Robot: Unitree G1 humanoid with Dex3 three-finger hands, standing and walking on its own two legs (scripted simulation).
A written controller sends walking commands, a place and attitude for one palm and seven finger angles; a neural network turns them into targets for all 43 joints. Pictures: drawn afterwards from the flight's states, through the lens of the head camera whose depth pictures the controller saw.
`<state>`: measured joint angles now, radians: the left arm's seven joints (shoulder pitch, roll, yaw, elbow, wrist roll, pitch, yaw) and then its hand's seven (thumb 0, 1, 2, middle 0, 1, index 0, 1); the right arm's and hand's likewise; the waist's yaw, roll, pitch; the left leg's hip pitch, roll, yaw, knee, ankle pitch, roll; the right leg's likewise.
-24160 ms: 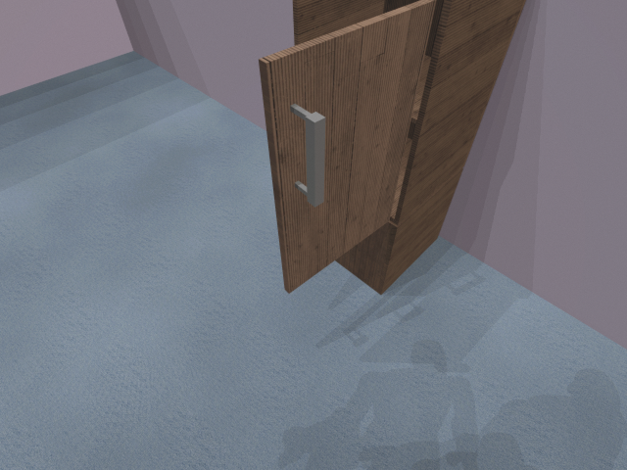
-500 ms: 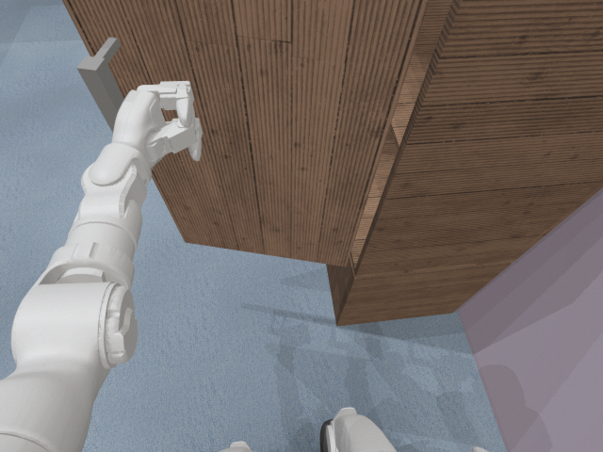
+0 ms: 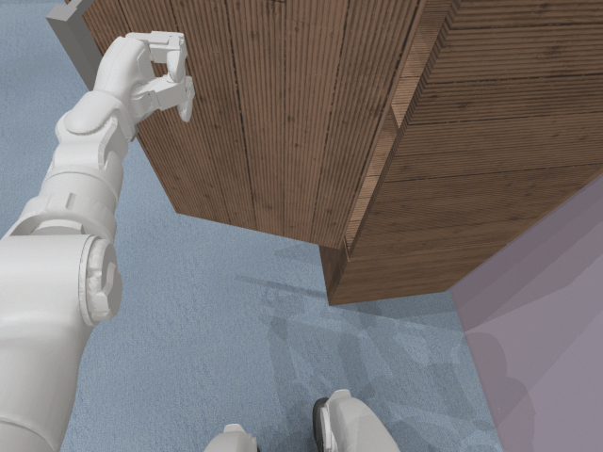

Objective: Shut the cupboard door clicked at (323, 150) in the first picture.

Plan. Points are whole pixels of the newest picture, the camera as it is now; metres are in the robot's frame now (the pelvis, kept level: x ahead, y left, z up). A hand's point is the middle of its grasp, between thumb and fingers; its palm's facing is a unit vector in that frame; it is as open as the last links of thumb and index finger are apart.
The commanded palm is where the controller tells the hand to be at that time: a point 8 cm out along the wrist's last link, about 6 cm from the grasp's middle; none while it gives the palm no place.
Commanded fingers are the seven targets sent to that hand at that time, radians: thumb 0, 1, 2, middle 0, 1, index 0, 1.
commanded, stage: push the door shut along its arc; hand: left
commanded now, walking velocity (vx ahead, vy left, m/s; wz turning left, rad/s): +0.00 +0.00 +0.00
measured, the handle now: (109, 72) +0.58 +0.18 +0.12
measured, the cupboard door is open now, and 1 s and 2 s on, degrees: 70 48 48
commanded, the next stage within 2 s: pull the fist back off the door in 0.58 s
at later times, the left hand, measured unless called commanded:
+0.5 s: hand (210, 59) +0.57 +0.05 +0.14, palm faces -0.43 -0.90 -0.02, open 3.6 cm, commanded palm +0.60 +0.08 +0.13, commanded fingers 0.00 0.90 0.90 -1.30 -1.50 -1.30 -1.50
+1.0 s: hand (253, 62) +0.59 +0.00 +0.12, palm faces -0.06 -0.99 -0.10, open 3.1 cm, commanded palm +0.56 +0.06 +0.13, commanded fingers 0.00 0.90 0.90 -1.30 -1.50 -1.30 -1.50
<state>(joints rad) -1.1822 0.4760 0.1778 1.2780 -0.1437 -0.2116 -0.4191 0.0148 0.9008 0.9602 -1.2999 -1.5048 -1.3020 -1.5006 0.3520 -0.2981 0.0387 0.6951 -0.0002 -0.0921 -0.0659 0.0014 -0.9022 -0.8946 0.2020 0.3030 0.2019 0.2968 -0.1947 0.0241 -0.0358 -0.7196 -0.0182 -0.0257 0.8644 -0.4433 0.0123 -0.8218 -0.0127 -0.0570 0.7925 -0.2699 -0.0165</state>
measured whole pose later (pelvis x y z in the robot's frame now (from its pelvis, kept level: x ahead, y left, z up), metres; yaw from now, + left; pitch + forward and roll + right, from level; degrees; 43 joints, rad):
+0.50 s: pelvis +0.00 +0.00 -0.01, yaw +0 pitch +22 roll -1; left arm -1.41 0.56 0.16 1.40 -0.10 -0.16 -0.44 0.04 1.01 1.01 -1.30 -1.50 -1.31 -1.50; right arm 0.40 -0.29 0.04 0.75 -0.03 -0.08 -0.05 0.00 -0.90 -0.89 0.20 0.30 0.20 0.30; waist -0.28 0.04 -0.04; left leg -0.85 -0.01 -0.03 0.94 -0.47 0.01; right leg -0.95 -0.01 -0.06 0.85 -0.29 -0.02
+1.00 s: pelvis +0.02 -0.01 -0.01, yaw -1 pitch +23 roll -1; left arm -1.25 0.28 0.28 1.28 0.08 -0.27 0.15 0.01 0.92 0.93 -1.30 -1.50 -1.30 -1.50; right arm 0.43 -0.24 0.02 0.66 -0.10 -0.04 0.09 0.00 -0.90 -0.89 0.20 0.30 0.20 0.30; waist -0.23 0.08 -0.10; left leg -0.82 0.00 -0.02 0.90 -0.49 0.00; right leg -0.94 0.01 -0.05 0.84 -0.31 -0.03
